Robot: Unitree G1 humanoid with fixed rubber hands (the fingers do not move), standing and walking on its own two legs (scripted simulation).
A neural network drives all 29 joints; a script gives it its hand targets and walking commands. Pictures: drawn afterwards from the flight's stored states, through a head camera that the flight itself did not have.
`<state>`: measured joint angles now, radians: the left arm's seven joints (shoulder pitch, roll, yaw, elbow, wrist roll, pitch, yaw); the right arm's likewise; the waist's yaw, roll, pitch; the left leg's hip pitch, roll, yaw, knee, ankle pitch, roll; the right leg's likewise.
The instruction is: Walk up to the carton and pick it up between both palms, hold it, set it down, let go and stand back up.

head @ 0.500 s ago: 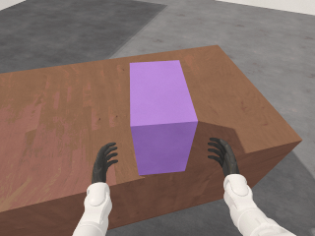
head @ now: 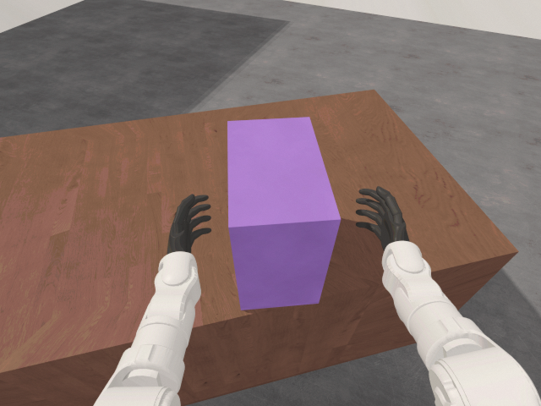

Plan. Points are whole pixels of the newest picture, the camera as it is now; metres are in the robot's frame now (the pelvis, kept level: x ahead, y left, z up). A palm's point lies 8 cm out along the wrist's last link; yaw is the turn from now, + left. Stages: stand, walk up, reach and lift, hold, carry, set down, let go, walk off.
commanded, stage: reach and lift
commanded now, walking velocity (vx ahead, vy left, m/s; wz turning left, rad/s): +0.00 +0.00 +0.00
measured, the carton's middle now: (274, 215) +0.48 +0.03 -0.04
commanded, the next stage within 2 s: none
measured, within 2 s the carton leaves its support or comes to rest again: neither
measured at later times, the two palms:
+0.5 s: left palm (182, 186) +0.41 +0.18 +0.11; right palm (376, 177) +0.44 -0.13 +0.11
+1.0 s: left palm (180, 160) +0.45 +0.18 +0.13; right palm (383, 148) +0.47 -0.13 +0.15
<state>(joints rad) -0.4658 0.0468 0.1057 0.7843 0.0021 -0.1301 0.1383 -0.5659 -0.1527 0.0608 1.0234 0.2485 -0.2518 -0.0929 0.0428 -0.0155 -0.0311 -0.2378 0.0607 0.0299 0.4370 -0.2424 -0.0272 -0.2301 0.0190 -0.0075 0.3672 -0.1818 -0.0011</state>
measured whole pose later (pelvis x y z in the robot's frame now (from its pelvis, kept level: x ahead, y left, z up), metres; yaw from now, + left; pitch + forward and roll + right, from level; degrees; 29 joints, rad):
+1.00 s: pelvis +0.00 -0.01 +0.00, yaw +0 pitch +12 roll -1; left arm -1.08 0.17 0.18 1.20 -0.05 0.03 0.13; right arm -1.13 -0.21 0.01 1.28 0.28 0.03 -0.13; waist 0.03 -0.02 -0.12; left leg -0.42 0.06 0.01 0.41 -0.20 -0.03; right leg -0.39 0.03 -0.02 0.32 -0.13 -0.01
